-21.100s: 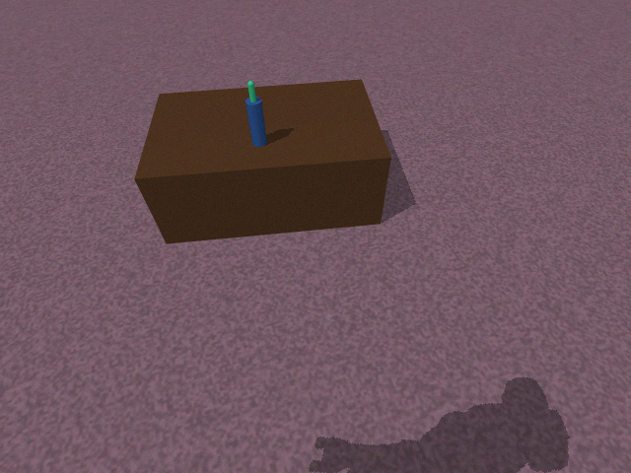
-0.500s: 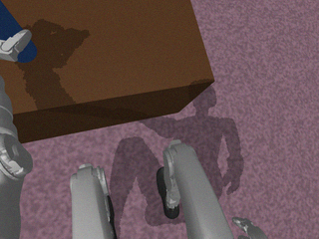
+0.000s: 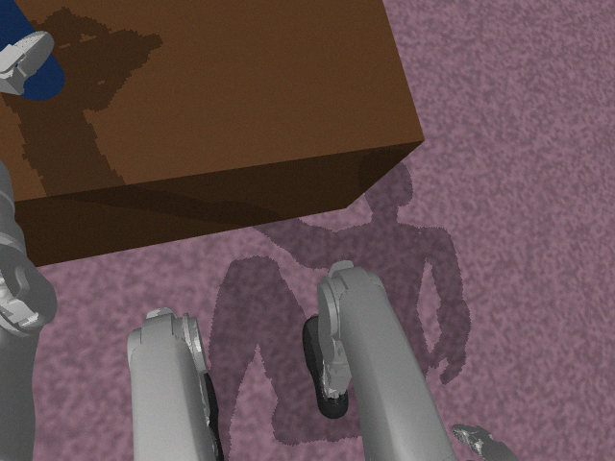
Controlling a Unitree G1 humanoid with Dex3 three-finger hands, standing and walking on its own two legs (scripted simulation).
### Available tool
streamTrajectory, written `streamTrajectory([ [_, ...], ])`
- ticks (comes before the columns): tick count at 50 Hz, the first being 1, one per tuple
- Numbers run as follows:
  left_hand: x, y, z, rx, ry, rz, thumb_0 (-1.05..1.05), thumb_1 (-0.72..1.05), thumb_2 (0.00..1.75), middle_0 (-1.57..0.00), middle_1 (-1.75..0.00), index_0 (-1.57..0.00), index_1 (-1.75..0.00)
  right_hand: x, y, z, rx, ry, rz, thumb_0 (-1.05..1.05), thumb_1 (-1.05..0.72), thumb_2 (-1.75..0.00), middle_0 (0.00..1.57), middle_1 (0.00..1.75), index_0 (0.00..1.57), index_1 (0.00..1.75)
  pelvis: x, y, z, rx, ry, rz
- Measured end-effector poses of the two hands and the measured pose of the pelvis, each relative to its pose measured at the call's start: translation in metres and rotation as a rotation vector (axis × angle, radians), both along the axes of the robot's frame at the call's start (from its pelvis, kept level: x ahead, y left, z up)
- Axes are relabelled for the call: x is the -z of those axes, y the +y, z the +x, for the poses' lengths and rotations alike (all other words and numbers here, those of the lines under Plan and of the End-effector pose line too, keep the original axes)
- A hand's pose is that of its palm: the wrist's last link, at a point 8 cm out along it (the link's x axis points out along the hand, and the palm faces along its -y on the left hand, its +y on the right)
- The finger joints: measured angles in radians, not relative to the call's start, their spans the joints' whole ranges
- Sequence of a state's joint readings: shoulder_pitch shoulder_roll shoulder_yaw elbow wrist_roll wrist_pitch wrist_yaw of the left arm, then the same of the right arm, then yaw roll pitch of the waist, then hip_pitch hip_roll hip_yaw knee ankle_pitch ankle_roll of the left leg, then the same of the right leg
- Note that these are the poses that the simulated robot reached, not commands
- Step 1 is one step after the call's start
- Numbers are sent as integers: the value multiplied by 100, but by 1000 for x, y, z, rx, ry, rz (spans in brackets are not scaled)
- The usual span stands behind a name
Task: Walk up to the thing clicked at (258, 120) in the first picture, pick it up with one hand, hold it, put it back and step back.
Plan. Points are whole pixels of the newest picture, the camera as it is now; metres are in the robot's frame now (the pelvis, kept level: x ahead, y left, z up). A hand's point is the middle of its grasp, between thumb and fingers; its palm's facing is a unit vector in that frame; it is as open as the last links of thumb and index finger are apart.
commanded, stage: open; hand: left
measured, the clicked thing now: out of the picture +0.58 +0.21 +0.05
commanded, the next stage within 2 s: withdraw in 0.40 s
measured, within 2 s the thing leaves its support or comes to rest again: rests again in 0.40 s
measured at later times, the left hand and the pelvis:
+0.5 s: hand out of the picture +0.60 +0.22 +0.02, palm faces +0.21 -0.98 +0.00, open 13.3 cm; pelvis +0.00 +0.00 -0.01, yaw +0 degrees
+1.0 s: hand out of the picture +0.59 +0.27 +0.15, palm faces +0.23 -0.97 -0.04, open 17.3 cm; pelvis +0.01 +0.00 +0.07, yaw +0 degrees
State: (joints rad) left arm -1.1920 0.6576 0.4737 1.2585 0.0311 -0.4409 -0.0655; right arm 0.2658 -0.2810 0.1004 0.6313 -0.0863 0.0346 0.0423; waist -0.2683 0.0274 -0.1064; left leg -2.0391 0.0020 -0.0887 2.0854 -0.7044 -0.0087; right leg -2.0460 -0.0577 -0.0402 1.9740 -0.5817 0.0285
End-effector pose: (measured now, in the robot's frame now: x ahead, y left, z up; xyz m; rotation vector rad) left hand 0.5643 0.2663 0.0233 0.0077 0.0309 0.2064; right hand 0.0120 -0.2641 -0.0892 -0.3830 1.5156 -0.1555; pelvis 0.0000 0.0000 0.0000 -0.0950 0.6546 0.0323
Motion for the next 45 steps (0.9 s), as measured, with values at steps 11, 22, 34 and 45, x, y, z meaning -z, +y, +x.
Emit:
streamTrajectory([
  [11,-1,0,3,3,-14,-1,-2,-33,72,-89,-91,-95,-92,5,-1,1,-4,-2,-2,0,-92,-89,21,30,21,30,5,-1,-2,-1,-1,1],
  [22,1,0,4,-1,-5,-4,-1,-35,37,-67,-54,-67,-55,6,-3,0,4,6,-1,0,-92,-90,21,30,21,30,6,-1,-1,0,2,3],
  [34,-8,7,5,-4,-18,8,-1,-48,17,-31,-24,-29,-25,3,-4,4,11,-3,-11,0,-92,-90,21,30,21,30,3,0,1,1,2,3],
  [45,-89,46,-3,-56,-19,41,-1,-54,11,-10,-11,-9,-12,-33,6,15,49,-43,8,0,-91,-90,21,30,21,30,-43,0,5,1,-19,8],
])
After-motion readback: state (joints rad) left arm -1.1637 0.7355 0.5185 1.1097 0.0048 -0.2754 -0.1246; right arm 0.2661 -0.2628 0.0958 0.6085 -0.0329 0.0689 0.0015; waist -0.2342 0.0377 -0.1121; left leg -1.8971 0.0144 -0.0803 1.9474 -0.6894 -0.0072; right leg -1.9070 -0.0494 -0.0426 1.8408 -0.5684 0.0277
